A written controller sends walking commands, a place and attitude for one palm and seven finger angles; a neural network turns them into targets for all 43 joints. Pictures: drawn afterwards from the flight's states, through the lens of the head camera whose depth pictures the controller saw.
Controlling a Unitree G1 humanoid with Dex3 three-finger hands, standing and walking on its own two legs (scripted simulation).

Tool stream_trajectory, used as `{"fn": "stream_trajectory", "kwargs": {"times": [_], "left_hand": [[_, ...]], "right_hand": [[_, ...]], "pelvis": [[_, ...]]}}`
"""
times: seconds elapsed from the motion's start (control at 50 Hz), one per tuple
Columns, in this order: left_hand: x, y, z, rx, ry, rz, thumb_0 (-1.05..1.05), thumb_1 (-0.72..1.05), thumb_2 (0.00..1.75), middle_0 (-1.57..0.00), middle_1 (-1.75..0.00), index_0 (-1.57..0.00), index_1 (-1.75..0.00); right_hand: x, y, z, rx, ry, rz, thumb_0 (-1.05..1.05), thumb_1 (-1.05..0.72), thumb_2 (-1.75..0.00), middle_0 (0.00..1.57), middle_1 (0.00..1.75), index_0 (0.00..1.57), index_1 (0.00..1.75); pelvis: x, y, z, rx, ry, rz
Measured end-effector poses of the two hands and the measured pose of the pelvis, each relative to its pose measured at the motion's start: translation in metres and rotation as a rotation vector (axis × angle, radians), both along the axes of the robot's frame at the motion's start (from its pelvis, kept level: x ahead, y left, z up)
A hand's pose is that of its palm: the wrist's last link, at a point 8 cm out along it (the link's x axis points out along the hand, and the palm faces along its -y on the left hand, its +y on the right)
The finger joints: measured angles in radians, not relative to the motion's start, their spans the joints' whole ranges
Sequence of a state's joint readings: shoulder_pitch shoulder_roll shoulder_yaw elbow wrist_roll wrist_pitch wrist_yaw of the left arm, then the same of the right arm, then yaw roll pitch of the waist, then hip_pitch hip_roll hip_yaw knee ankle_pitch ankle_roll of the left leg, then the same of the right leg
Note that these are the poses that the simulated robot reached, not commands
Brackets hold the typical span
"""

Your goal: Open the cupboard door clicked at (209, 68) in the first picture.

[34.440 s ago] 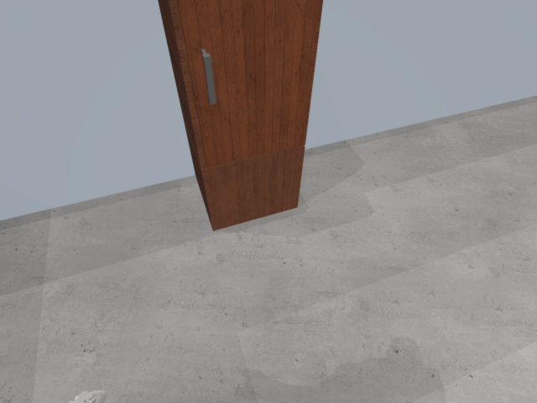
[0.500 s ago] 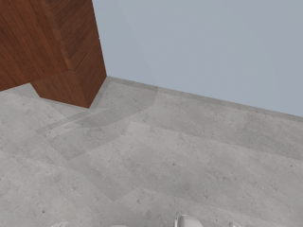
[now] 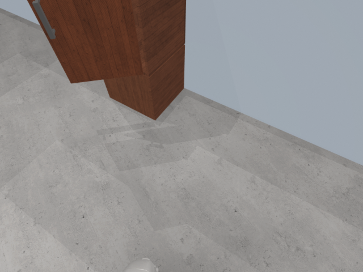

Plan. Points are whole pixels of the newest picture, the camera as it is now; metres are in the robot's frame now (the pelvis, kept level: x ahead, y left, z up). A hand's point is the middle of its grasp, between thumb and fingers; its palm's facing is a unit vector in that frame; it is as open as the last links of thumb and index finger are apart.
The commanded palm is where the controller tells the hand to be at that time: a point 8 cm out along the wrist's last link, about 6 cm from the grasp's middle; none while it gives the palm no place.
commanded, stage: turn to face it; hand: left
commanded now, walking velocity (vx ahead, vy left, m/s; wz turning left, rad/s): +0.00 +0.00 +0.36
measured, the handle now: (45, 18) +0.97 +0.61 +0.01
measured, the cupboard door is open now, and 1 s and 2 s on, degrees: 44 44 44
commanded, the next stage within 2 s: take the last steps up to it in 0.34 s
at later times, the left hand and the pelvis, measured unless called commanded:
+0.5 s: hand out of the picture +0.06 +0.18 -0.16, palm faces +0.18 -0.95 -0.26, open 7.3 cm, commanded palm none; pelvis +0.02 -0.02 -0.01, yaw +9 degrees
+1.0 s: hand out of the picture -0.02 +0.24 -0.18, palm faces +0.35 -0.92 -0.18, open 7.3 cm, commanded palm none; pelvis +0.08 +0.07 -0.01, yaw +15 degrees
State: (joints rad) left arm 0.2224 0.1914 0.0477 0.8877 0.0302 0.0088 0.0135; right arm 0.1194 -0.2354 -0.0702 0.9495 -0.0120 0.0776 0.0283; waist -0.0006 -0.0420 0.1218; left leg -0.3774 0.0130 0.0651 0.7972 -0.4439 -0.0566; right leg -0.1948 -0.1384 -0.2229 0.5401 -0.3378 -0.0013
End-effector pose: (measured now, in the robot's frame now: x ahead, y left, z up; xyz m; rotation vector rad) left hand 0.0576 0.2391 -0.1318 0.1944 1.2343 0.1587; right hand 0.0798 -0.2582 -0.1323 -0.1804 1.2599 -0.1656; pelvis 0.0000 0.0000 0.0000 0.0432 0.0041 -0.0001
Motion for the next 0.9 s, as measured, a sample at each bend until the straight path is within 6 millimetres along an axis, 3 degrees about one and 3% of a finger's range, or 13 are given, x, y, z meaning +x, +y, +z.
{"fn": "stream_trajectory", "kwargs": {"times": [0.12, 0.24, 0.34, 0.44, 0.56, 0.66, 0.76, 0.84, 0.9], "left_hand": [[-0.039, 0.035, -0.027, 0.000, 0.095, 0.106, 0.00, 0.91, 0.90, -0.21, -0.30, -0.20, -0.30], [-0.038, 0.042, -0.013, 0.014, 0.099, 0.151, 0.00, 0.92, 0.90, -0.20, -0.30, -0.20, -0.30], [-0.022, 0.029, -0.002, 0.023, 0.044, 0.150, 0.00, 0.92, 0.90, -0.20, -0.30, -0.20, -0.30], [-0.012, 0.003, 0.001, 0.042, -0.015, 0.149, 0.00, 0.91, 0.90, -0.20, -0.30, -0.20, -0.30], [-0.028, -0.025, 0.008, 0.003, -0.009, 0.200, 0.00, 0.91, 0.90, -0.20, -0.30, -0.20, -0.30], [-0.057, -0.027, 0.009, -0.016, 0.036, 0.278, 0.00, 0.93, 0.90, -0.21, -0.30, -0.20, -0.30], [-0.098, -0.023, 0.003, -0.053, 0.129, 0.365, 0.00, 0.92, 0.90, -0.21, -0.30, -0.20, -0.30], [-0.128, -0.013, -0.007, -0.093, 0.231, 0.423, 0.00, 0.92, 0.90, -0.21, -0.30, -0.20, -0.30], [-0.140, 0.003, -0.022, -0.122, 0.301, 0.443, 0.00, 0.91, 0.90, -0.21, -0.30, -0.20, -0.30]], "right_hand": [[0.050, 0.025, 0.001, -0.043, -0.103, 0.114, 0.01, -0.91, -0.90, 0.20, 0.30, 0.19, 0.30], [0.057, 0.040, 0.006, -0.034, -0.100, 0.161, 0.01, -0.91, -0.90, 0.20, 0.30, 0.20, 0.30], [0.048, 0.039, -0.002, 0.011, -0.060, 0.163, 0.01, -0.90, -0.90, 0.20, 0.30, 0.20, 0.30], [0.039, 0.022, -0.024, 0.057, -0.011, 0.147, 0.01, -0.90, -0.90, 0.20, 0.30, 0.20, 0.30], [0.037, 0.007, -0.016, 0.047, 0.050, 0.161, 0.01, -0.91, -0.90, 0.20, 0.30, 0.20, 0.30], [0.048, 0.009, -0.004, 0.033, 0.074, 0.210, 0.01, -0.91, -0.90, 0.20, 0.30, 0.19, 0.30], [0.081, 0.034, 0.003, 0.021, 0.059, 0.288, 0.01, -0.91, -0.90, 0.20, 0.30, 0.19, 0.30], [0.121, 0.072, 0.007, 0.017, -0.008, 0.351, 0.01, -0.91, -0.90, 0.19, 0.30, 0.19, 0.30], [0.147, 0.101, 0.002, 0.006, -0.094, 0.376, 0.01, -0.91, -0.90, 0.20, 0.30, 0.19, 0.30]], "pelvis": [[0.005, 0.016, -0.017, -0.020, 0.005, 0.051], [0.008, 0.015, -0.005, -0.033, 0.013, 0.083], [0.012, 0.004, -0.002, -0.036, 0.009, 0.105], [0.017, -0.016, -0.011, -0.024, 0.001, 0.135], [0.022, -0.022, 0.001, -0.009, -0.012, 0.177], [0.031, -0.019, 0.008, -0.006, -0.006, 0.223], [0.041, -0.001, 0.009, -0.012, -0.004, 0.262], [0.053, 0.023, 0.004, -0.018, -0.005, 0.279], [0.064, 0.049, -0.010, -0.041, -0.008, 0.284]]}}
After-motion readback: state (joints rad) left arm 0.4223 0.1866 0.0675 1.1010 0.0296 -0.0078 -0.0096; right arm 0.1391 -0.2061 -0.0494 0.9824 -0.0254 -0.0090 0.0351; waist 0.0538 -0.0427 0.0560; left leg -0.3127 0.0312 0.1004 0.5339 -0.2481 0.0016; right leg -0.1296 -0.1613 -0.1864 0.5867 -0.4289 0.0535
